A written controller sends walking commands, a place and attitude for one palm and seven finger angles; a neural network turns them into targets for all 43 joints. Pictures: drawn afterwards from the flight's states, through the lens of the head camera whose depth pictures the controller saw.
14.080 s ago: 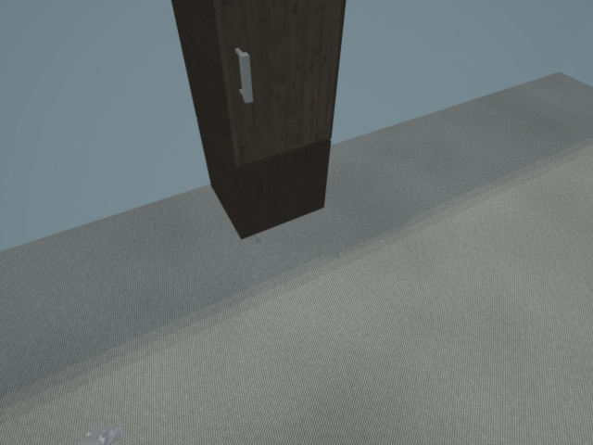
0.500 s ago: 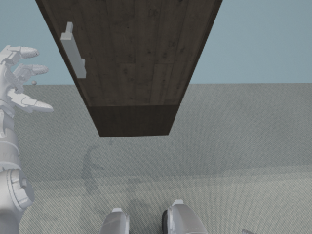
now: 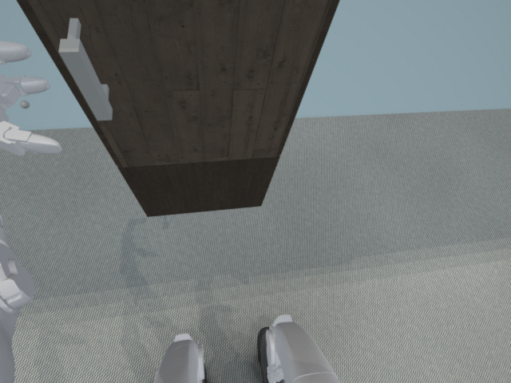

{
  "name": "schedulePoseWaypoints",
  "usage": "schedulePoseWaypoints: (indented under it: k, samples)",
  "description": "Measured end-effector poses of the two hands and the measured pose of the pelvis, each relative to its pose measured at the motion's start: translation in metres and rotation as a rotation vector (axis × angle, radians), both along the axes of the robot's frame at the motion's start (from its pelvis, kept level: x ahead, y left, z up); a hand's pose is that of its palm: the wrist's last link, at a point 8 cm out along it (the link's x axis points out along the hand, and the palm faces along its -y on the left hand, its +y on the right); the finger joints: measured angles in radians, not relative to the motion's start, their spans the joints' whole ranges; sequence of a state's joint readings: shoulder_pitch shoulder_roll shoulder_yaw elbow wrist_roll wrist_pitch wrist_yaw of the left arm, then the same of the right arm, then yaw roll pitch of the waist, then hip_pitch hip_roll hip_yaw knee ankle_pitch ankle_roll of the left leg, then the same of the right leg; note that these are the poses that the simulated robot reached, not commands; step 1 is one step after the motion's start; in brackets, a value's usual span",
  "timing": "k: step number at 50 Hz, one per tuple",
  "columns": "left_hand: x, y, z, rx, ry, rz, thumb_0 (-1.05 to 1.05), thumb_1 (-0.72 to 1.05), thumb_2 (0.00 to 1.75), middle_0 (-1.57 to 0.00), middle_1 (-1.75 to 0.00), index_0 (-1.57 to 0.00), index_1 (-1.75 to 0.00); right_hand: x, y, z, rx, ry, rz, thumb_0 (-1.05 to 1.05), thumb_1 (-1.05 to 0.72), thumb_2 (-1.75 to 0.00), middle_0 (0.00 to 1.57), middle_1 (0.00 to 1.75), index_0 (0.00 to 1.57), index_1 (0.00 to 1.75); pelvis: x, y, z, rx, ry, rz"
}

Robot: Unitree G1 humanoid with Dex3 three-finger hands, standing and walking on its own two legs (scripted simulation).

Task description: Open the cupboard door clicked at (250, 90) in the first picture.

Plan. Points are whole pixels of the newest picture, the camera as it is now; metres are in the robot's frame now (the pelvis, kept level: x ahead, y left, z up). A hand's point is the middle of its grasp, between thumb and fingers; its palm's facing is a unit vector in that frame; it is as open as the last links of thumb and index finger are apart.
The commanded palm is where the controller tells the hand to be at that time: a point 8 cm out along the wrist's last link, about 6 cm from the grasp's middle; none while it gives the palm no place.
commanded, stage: move the hooked fingers beside the handle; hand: left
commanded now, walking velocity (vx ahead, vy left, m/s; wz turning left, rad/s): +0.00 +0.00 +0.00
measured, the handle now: (90, 73) +0.56 +0.21 +0.07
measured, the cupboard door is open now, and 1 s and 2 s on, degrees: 0 0 0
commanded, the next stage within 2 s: slide the fingers in behind the handle in 0.66 s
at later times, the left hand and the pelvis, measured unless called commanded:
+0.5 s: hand (26, 105) +0.50 +0.28 +0.07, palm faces +0.05 -1.00 -0.02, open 14.0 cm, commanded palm +0.48 +0.32 +0.07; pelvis +0.01 +0.00 +0.00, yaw +0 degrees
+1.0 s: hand (38, 108) +0.50 +0.26 +0.07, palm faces +0.02 -1.00 -0.02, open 14.0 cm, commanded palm +0.48 +0.30 +0.07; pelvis +0.01 +0.00 +0.00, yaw +0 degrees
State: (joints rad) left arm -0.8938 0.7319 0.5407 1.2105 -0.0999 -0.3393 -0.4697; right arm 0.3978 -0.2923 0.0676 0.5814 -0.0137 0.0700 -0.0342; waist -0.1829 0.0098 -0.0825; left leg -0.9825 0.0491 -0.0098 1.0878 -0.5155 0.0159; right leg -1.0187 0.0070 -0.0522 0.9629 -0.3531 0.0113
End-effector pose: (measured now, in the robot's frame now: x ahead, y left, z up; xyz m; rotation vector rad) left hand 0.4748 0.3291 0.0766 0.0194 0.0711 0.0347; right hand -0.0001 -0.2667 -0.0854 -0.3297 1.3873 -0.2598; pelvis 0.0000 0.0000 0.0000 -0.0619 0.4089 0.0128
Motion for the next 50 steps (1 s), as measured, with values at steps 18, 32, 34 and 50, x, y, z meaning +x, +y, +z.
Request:
schedulePoseWaypoints:
  k: [18,32,34,50]
  samples:
    - [-0.002,0.004,-0.006,-0.005,0.0,0.008,-0.01,-0.5,0.3,-0.3,-1.2,-0.3,-1.2,0.019,0.003,0.001,0.001,-0.019,0.016,0.01,-0.9,-0.89,0.2,0.3,0.2,0.3,0.005,0.002,0.001,-0.007,0.001,0.005]
    - [0.004,0.002,-0.01,-0.006,-0.013,0.013,-0.01,-0.5,0.3,-0.3,-1.2,-0.3,-1.2,0.024,0.004,-0.003,0.008,-0.024,0.014,0.0,-0.9,-0.89,0.2,0.3,0.2,0.3,0.007,0.001,-0.002,-0.008,0.011,0.001]
    - [0.002,0.003,-0.01,-0.003,-0.011,0.017,-0.01,-0.5,0.3,-0.3,-1.2,-0.3,-1.2,0.023,0.004,-0.003,0.011,-0.024,0.011,0.01,-0.9,-0.89,0.2,0.3,0.2,0.3,0.007,0.001,-0.002,-0.008,0.011,0.0]
    - [0.002,-0.012,-0.01,-0.004,-0.027,-0.016,-0.01,-0.5,0.3,-0.3,-1.2,-0.3,-1.2,0.019,0.003,-0.003,0.007,-0.01,0.019,0.01,-0.9,-0.89,0.2,0.3,0.2,0.3,0.006,0.002,-0.001,-0.009,0.007,0.01]
